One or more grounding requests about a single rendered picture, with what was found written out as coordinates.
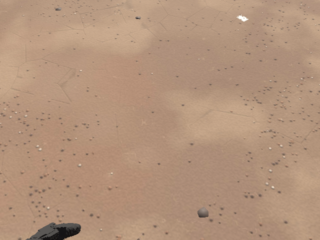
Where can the left robot hand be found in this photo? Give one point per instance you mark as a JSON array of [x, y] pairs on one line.
[[54, 231]]

